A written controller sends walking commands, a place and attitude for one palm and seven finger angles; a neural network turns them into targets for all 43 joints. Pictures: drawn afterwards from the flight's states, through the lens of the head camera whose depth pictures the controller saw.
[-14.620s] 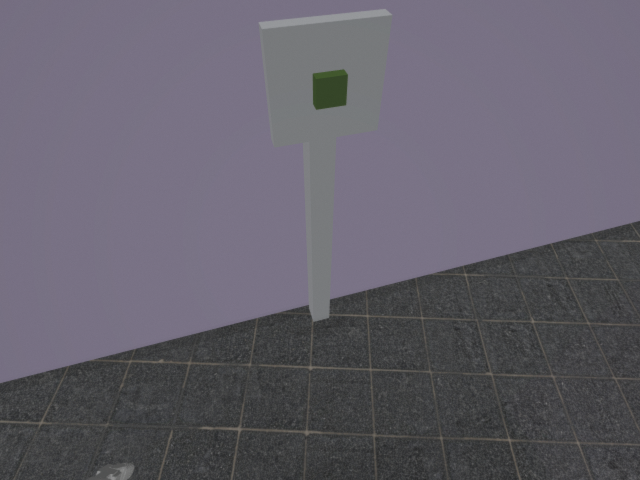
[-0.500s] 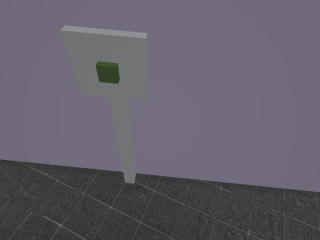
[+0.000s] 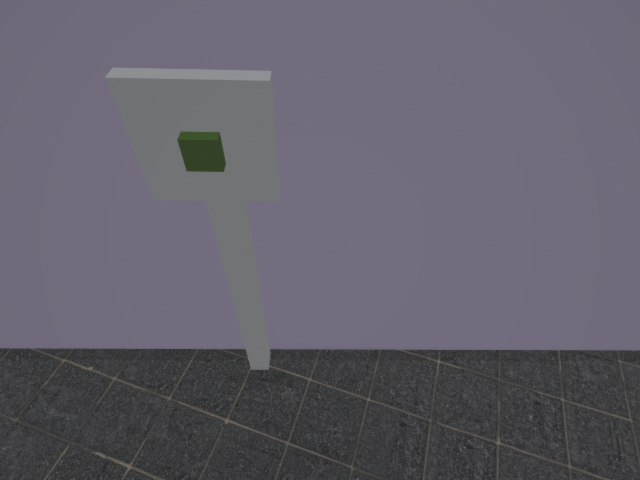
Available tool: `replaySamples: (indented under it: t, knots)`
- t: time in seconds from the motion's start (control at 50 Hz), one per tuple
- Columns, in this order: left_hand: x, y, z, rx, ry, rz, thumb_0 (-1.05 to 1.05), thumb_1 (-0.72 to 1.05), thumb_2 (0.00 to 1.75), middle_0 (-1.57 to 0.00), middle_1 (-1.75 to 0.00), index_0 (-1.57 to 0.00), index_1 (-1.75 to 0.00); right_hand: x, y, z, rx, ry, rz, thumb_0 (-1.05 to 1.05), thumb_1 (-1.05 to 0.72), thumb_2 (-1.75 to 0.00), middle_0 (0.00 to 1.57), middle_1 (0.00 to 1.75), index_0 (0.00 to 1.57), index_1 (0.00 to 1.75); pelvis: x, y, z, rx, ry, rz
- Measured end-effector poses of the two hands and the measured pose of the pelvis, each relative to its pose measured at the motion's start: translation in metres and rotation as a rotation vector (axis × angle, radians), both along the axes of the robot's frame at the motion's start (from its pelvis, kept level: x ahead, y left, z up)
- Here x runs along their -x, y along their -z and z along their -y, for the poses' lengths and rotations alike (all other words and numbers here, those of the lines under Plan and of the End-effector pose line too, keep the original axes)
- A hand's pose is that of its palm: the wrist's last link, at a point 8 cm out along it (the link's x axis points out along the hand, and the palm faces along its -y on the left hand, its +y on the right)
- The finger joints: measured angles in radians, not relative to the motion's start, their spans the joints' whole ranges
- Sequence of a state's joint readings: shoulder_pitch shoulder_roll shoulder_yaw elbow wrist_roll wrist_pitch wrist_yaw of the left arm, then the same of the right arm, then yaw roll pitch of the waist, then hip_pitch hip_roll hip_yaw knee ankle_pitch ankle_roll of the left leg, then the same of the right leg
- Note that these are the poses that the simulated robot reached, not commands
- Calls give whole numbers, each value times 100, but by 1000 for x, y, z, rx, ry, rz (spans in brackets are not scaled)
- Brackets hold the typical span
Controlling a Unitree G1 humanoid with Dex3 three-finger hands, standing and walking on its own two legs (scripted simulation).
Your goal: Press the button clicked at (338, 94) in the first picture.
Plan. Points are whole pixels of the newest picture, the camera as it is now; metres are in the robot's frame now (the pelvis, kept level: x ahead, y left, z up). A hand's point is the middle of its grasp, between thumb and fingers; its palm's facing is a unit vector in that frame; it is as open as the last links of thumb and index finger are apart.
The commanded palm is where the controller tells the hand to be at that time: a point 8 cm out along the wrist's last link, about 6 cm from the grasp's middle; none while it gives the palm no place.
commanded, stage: come to a stop and stand still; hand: left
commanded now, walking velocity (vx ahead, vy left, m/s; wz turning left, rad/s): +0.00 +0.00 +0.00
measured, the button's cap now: (203, 150) +0.54 +0.21 +0.12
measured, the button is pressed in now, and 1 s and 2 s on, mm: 0 0 0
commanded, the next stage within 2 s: look again from close up in 0.78 s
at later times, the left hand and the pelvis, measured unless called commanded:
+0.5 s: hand out of the picture -0.09 +0.12 -0.18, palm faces +0.04 -0.99 -0.13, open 7.4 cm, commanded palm none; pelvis -0.03 -0.01 +0.00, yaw +0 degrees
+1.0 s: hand out of the picture -0.02 +0.15 -0.18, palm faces +0.00 -0.98 -0.18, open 7.4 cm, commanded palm none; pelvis -0.02 -0.03 -0.01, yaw +2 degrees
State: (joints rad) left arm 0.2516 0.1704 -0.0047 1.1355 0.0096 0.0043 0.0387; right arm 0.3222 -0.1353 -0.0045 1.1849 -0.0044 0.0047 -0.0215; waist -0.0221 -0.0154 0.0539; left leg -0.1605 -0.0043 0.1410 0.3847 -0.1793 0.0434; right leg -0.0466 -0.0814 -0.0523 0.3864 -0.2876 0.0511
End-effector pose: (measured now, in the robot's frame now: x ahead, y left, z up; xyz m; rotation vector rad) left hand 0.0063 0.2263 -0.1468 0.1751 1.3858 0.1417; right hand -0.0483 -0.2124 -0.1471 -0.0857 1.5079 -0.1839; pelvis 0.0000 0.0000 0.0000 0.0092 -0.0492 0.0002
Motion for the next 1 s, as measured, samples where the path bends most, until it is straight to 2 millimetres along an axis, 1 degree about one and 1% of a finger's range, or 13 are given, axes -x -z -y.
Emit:
replaySamples:
  t: [0.06, 0.12, 0.26, 0.36, 0.44, 0.52, 0.6, 0.76, 0.86, 0.92, 1.0]
  knots:
    - [19, 2, 10, 22, -9, -35, 0, 91, 90, -20, -29, -19, -30, 9, -1, -2, -7, 5, -10, 0, -91, -90, 19, 30, 20, 30, 5, 0, 1, 1, 0, 1]
    - [38, 4, 20, 44, -21, -70, 0, 91, 90, -20, -29, -19, -30, 12, -1, -3, -10, 7, -9, 0, -91, -90, 19, 30, 20, 30, 10, -1, 3, 2, 0, 2]
    - [78, 5, 40, 80, -49, -134, 1, 91, 90, -20, -29, -20, -30, 8, -1, 0, -7, 1, 26, 0, -90, -90, 19, 30, 20, 30, 19, -1, 7, 6, -1, 3]
    - [95, 3, 48, 86, -64, -155, 1, 91, 90, -20, -29, -20, -30, 2, 0, 4, -9, -7, 55, 0, -91, -90, 19, 30, 20, 30, 24, 0, 10, 8, -2, 1]
    - [102, 2, 51, 82, -68, -158, 1, 91, 90, -20, -29, -20, -30, -1, 2, 6, -13, -9, 72, 0, -91, -90, 19, 30, 20, 30, 27, 0, 12, 9, -1, -1]
    - [102, 2, 52, 74, -66, -150, 1, 91, 90, -20, -29, -20, -30, 0, 3, 10, -13, -7, 75, 0, -91, -90, 19, 30, 20, 30, 29, 0, 15, 9, 0, -2]
    - [97, 2, 51, 66, -58, -133, 1, 91, 90, -20, -29, -20, -30, 5, 3, 13, -14, -2, 70, 0, -91, -90, 19, 30, 20, 30, 30, 0, 19, 9, 1, -3]
    - [77, 3, 50, 56, -40, -93, 1, 91, 90, -20, -29, -20, -30, 16, 2, 18, -12, 9, 39, 0, -91, -90, 19, 30, 20, 30, 29, 1, 23, 10, 2, -11]
    - [64, 3, 48, 49, -31, -72, 0, 91, 90, -20, -29, -20, -30, 19, 1, 21, -8, 13, 22, 0, -91, -90, 19, 30, 20, 30, 27, 1, 26, 9, 2, -15]
    - [55, 4, 44, 47, -6, -56, 1, 91, 90, -20, -29, -20, -30, 15, 1, 26, -6, -9, 27, 0, -91, -90, 19, 30, 20, 30, 27, 3, 26, 14, -12, -24]
    - [34, 8, 30, 22, -6, 0, 1, 91, 90, -20, -29, -20, -30, -3, 1, 40, 39, -36, 76, 0, -90, -90, 20, 30, 20, 30, 25, 8, 26, 23, -28, -38]
